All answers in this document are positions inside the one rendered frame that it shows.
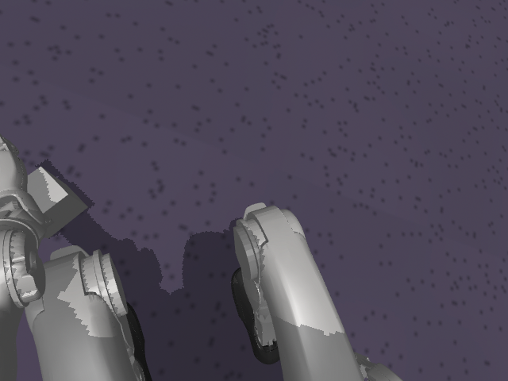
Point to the left robot foot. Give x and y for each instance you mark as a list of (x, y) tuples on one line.
[(138, 341)]

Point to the left robot arm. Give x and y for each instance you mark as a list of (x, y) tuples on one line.
[(22, 274)]

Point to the right robot foot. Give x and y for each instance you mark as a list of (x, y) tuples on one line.
[(265, 354)]

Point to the carton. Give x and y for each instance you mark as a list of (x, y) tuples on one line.
[(54, 198)]

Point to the right robot hand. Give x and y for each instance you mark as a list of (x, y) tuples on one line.
[(375, 372)]

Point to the left robot hand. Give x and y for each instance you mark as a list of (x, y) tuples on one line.
[(13, 174)]

